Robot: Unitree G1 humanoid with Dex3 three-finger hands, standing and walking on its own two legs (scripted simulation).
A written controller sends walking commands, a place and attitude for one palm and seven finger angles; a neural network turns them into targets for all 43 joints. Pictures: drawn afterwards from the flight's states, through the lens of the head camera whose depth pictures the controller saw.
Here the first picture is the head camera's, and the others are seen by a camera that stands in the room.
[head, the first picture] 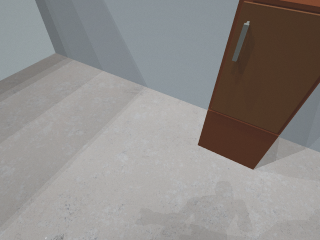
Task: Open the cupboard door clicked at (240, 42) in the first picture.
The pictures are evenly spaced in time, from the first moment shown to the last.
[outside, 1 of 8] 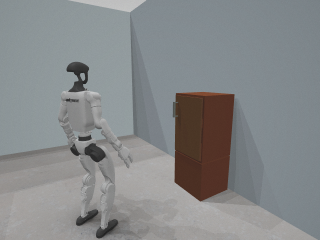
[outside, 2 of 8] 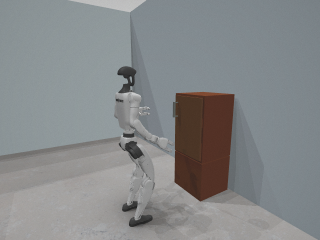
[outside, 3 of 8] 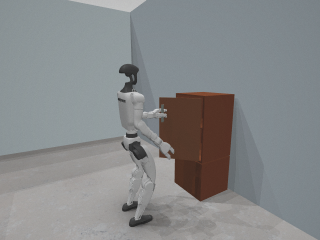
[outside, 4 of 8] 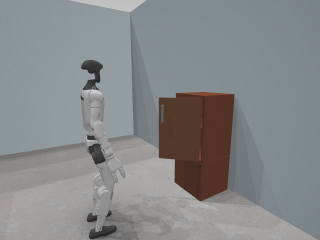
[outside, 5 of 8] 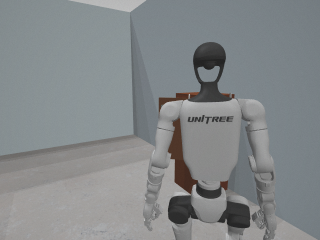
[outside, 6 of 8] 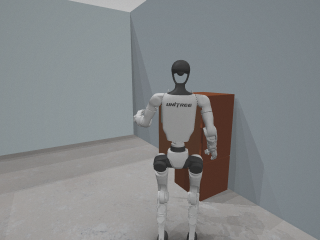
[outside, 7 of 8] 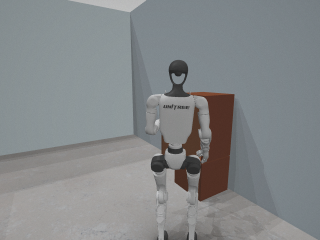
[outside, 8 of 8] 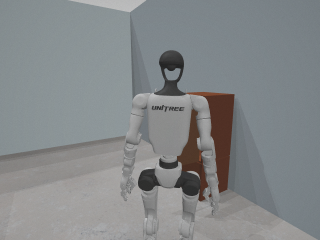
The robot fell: no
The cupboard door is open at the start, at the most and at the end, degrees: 0 88 86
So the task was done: yes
